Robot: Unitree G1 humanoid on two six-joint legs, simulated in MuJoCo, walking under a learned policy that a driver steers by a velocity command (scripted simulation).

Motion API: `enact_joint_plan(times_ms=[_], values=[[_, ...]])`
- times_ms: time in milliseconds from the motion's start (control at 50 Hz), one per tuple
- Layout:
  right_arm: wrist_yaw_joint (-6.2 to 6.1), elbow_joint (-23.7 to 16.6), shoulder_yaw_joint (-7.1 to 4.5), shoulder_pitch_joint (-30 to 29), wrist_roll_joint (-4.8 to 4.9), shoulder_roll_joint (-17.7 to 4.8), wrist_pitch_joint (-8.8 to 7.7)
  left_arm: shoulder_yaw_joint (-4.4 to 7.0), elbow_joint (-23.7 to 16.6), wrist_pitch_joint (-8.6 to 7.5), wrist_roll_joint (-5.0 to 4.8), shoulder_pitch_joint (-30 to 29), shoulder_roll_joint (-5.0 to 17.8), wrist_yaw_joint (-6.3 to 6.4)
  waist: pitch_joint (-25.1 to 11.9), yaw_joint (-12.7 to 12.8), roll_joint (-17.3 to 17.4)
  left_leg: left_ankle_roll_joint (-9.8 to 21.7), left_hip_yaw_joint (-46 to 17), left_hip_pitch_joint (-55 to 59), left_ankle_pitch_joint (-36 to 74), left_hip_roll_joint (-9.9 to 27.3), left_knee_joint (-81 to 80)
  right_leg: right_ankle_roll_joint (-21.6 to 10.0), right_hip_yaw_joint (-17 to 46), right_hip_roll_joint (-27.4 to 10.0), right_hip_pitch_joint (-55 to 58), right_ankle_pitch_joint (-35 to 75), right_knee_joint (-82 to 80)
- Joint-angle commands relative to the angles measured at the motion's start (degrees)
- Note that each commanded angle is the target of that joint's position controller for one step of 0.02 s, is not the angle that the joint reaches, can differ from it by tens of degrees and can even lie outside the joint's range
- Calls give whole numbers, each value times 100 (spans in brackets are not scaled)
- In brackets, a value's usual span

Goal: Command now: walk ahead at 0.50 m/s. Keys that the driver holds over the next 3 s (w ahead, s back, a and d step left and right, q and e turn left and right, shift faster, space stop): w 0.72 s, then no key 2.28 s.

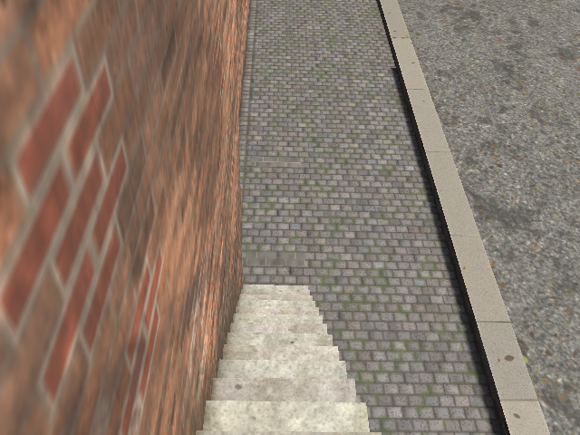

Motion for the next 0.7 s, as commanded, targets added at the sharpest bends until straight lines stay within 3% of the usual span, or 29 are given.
enact_joint_plan(times_ms=[20,40,60,80,100,120,140,160,180,200,220,240,260,280,300,340,380,440,460,480,500,520,540,560,600,620,660,680,700], values=[[-19,-349,-248,-262,-88,-901,73,39,-426,-78,49,-100,171,192,990,194,1186,527,-2730,19,4313,1687,-1301,-3,204,-272,-26,-1033,-230],[60,-260,-248,-777,-118,-899,35,94,10,-136,137,957,181,288,695,573,1251,340,-2448,-925,4258,1604,-791,10,100,-125,1413,-945,396],[106,-353,-348,-1407,-135,-977,18,248,261,-186,60,1638,518,261,857,778,700,58,-1494,-1225,4466,1137,174,-47,-351,181,2558,-1525,-697],[158,-700,-650,-1876,-151,-1798,-4,491,1117,-301,-141,3440,935,213,695,1369,120,4,-684,-1042,4226,327,2275,-145,-1247,584,3919,-251,-1655],[271,-822,-700,-2123,197,-1909,25,697,1288,-345,8,3481,1129,260,1177,1755,-1434,-31,-645,-1389,1785,-406,5095,-687,-841,196,3983,279,-5069],[525,-605,-566,-1125,-210,-1241,24,702,915,-331,-3,3174,1540,72,-227,872,-647,-100,-1060,-3891,558,-668,6011,-1694,206,-825,7264,3876,-1409],[595,-1056,-442,-843,-127,-586,-69,819,862,-376,21,3347,1875,-3,-922,606,-163,-196,-1186,-5267,627,-558,6165,-2625,1288,-1485,8178,6253,-220],[638,-1260,-360,-862,-47,-461,-68,918,1045,-260,235,3125,1675,55,-352,954,340,-16,-1666,-6624,1447,-46,5387,-2776,1847,-1914,7841,3963,-402],[599,-1121,-330,-768,35,-274,80,745,1393,-141,305,3141,1214,36,446,696,494,138,-1818,-6634,2290,443,5290,-2642,2131,-1932,6017,1864,-826],[555,-864,-195,-491,-186,62,200,385,1245,-160,312,2392,69,99,914,274,906,236,-1828,-6324,3815,1029,3490,-1963,1377,-1465,4615,688,-1050],[592,-744,-174,-469,-304,38,236,125,1228,-206,188,1950,-507,237,1427,-79,809,360,-1454,-5354,4427,1289,2714,-1766,1115,-968,2646,-453,-1325],[702,-525,-185,-546,-313,-73,250,-58,1108,-308,37,1397,-891,335,1431,-208,1091,353,-1140,-3676,6165,1312,1108,-1710,535,-493,608,-895,-1507],[770,-633,-154,-1058,-273,-36,312,-121,1220,-446,37,1473,-734,402,1361,-116,825,99,-823,-2880,7050,1337,716,-1835,413,-352,-200,-1646,-1558],[920,-629,6,-986,-237,125,344,-142,1249,-575,191,1273,-290,444,883,-255,533,-42,-884,-2256,7690,1331,1187,-1920,485,-180,-556,-2187,-1288],[882,-718,-81,-1246,-360,-335,405,-159,972,-709,138,850,-146,567,752,-85,955,-37,-1011,-2231,8454,1340,-198,-1674,195,36,-273,-2546,-1087],[718,-803,-204,-1703,-490,-872,378,-146,748,-853,62,742,451,681,371,70,816,-169,-732,-851,9375,935,-1306,-1497,-91,422,-566,-3458,26],[613,-871,-177,-1872,-555,-1027,367,-149,718,-729,-43,948,677,596,745,206,419,-351,-452,-467,7760,642,-1925,-1619,250,167,-307,-4111,226],[651,-961,-120,-2081,-745,-1048,372,35,626,-540,-149,1165,930,467,1055,593,369,-224,-741,-1707,6972,866,-3305,-1782,1394,-135,1934,-2912,1247],[607,-897,-124,-1713,-809,-1036,359,73,458,-469,-96,820,956,399,955,393,325,-94,-570,-1151,6678,798,-3658,-1857,1567,-135,1991,-2480,1675],[530,-818,-131,-1829,-492,-949,262,147,431,-392,-347,1208,785,397,885,728,1276,-94,-363,-670,5445,558,-5959,-1756,1216,337,2723,-2248,2091],[530,-4,-228,835,-716,-1121,176,146,295,-288,296,395,1255,80,519,-621,577,-2,49,2327,6990,283,-3723,-1778,1057,343,641,-1353,4053],[327,497,-458,1943,-464,-1334,82,241,683,-299,-96,1200,691,-62,635,-703,2682,653,-573,2823,7676,878,-6939,-1152,213,1121,670,-3631,6460],[361,95,-557,1335,-494,-1776,106,301,492,-247,53,1499,665,-288,65,-218,2130,1489,-1385,4917,9782,1813,-3300,-966,-521,1314,-2329,-5775,8307],[363,168,-639,1195,-413,-1829,35,34,11,-338,-109,1148,-41,-288,-569,-110,1490,2008,-2328,5381,8954,2340,-3288,-897,-446,979,-3302,-5359,7592],[279,199,-449,442,-288,-1137,-40,-74,-850,-334,-134,-508,-83,-108,541,-252,775,2115,-4156,3524,3854,3121,-4233,-534,136,70,-4661,-5071,6304],[219,269,-98,-180,-329,230,-147,-137,-677,-274,52,-373,-284,53,815,119,-184,1612,-3181,2458,3645,2725,-3998,-525,623,-638,-4651,-3026,3735],[159,106,-148,-697,-164,-133,-203,92,282,-133,227,669,204,113,1347,605,740,1481,-1906,-2302,3571,1503,-3808,-470,-151,-527,-430,-876,2455],[62,-20,-284,-1150,-277,-646,-334,-29,245,-189,477,590,-158,-97,1120,823,1409,1328,-1262,-3853,3238,764,-3750,-399,-591,-262,1482,23,3073],[-57,-170,-247,-1284,-194,-508,-457,52,164,-224,524,460,44,-168,1031,693,1172,999,-913,-3820,3079,585,-3099,-441,-459,-207,1516,889,2291]])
